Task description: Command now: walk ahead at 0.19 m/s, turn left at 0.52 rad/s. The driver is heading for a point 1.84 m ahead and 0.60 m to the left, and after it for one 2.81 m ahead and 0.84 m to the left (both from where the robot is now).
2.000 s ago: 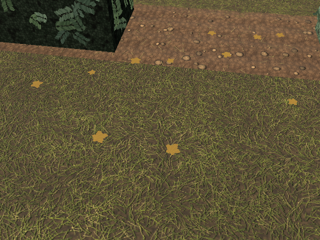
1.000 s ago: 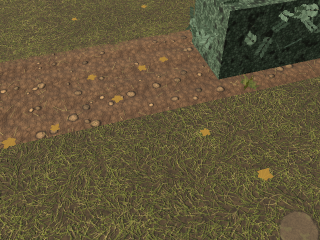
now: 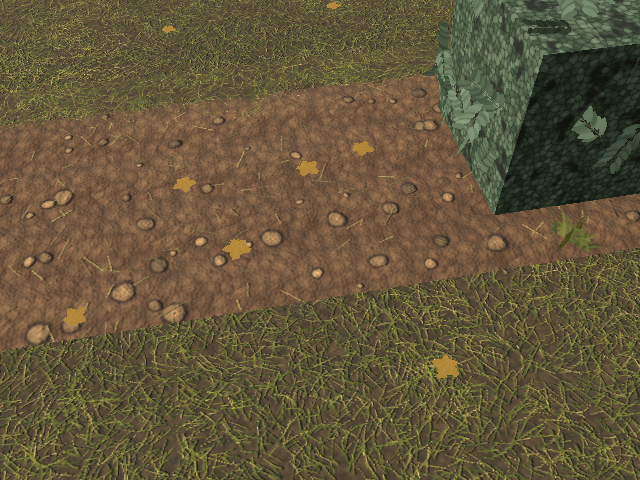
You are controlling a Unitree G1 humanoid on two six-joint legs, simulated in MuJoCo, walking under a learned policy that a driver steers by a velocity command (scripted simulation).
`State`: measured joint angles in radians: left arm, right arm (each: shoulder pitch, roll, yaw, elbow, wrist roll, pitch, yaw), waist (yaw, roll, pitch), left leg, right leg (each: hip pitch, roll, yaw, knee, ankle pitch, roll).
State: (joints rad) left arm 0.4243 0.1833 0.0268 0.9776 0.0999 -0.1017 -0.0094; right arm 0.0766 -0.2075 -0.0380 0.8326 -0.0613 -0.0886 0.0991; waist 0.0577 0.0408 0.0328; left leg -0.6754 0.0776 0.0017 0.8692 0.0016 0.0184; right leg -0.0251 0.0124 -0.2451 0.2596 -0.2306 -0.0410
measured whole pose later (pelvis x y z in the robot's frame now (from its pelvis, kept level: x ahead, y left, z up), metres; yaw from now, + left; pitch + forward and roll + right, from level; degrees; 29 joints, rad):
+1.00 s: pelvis +0.11 -0.02 +0.00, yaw +34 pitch +2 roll +0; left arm 0.19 0.28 0.05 0.64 0.03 -0.09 -0.03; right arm 0.26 -0.32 -0.05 0.68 -0.06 -0.02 0.02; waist 0.02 0.02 0.03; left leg -0.43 0.07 -0.01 0.86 -0.33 -0.13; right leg -0.14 -0.03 -0.20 0.32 -0.22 -0.06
